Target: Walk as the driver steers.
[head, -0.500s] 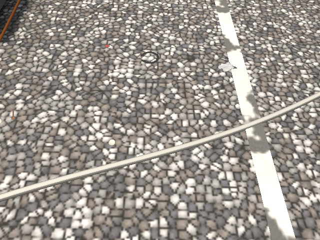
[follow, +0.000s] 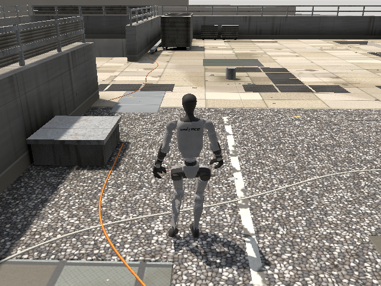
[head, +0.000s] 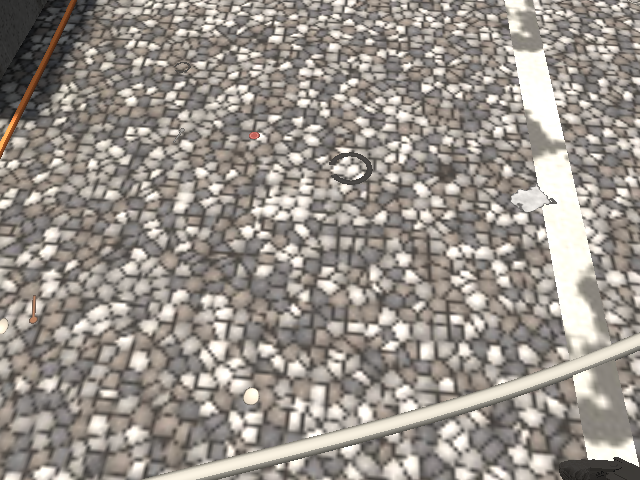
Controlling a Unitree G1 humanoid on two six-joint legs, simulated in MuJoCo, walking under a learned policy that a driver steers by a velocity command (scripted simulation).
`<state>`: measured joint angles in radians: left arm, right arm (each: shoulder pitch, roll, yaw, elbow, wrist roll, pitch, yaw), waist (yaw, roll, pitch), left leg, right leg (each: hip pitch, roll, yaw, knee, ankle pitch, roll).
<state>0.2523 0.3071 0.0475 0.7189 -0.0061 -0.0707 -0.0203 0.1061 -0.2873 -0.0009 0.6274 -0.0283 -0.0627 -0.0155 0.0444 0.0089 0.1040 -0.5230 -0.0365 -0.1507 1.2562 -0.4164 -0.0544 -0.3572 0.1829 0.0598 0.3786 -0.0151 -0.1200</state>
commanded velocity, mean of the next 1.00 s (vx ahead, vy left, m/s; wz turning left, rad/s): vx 0.04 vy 0.00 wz -0.83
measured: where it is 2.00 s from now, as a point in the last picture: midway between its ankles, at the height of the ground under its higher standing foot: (427, 375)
